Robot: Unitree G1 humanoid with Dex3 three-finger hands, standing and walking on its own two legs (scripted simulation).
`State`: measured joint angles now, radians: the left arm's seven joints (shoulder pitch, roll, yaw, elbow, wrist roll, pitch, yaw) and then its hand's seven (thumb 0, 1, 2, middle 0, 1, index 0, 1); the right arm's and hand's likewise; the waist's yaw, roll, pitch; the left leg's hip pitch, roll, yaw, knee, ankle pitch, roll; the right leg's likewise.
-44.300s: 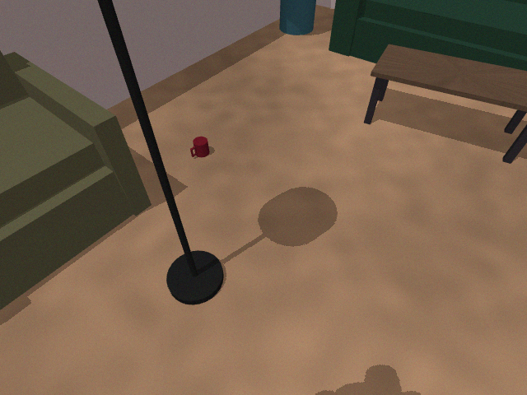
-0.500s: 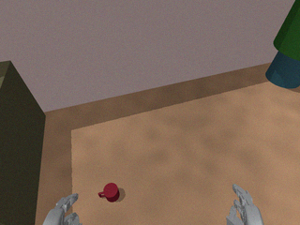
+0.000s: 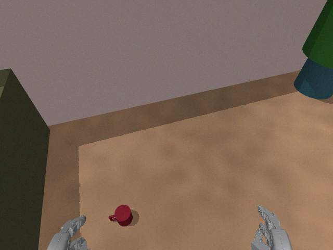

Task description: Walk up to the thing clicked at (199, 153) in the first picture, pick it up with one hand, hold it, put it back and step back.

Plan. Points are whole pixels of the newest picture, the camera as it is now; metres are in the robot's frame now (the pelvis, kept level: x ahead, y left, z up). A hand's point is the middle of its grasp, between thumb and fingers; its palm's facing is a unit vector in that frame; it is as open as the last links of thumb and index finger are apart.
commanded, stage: home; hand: left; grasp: from above
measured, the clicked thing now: (120, 216) +0.44 +0.24 -0.67
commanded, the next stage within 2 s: stand in 0.06 s
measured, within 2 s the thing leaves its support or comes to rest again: neither
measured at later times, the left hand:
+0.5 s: hand out of the picture +0.09 +0.24 -0.11, palm faces +0.02 -0.94 -0.35, open 7.4 cm
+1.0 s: hand out of the picture +0.04 +0.24 -0.10, palm faces +0.03 -0.94 -0.33, open 7.4 cm
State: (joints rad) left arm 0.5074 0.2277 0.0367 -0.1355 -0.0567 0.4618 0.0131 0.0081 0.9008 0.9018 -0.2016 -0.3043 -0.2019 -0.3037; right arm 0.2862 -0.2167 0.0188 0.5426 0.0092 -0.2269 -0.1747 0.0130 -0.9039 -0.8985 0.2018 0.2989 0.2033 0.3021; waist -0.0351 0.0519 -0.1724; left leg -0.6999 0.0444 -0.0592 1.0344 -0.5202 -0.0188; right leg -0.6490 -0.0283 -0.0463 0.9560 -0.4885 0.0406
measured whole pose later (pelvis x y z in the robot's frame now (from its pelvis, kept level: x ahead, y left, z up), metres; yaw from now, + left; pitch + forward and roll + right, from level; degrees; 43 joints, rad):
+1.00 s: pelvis -0.01 +0.00 +0.06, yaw -1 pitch -4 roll +0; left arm 0.18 0.28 0.04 1.11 0.03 0.01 0.03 0.00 0.90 0.90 -0.20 -0.30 -0.20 -0.30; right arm 0.16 -0.28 -0.04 1.09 -0.03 -0.01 -0.02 0.01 -0.91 -0.90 0.20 0.30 0.20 0.30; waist 0.02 0.01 0.06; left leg -0.12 0.01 0.01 0.42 -0.23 0.00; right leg -0.12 -0.07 0.00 0.42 -0.22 0.05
